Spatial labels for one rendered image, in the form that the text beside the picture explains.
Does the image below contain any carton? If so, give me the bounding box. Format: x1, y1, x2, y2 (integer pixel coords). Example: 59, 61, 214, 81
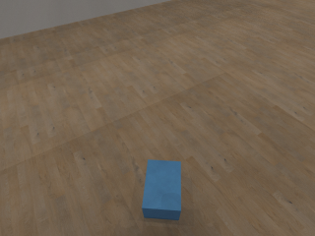
142, 159, 181, 220

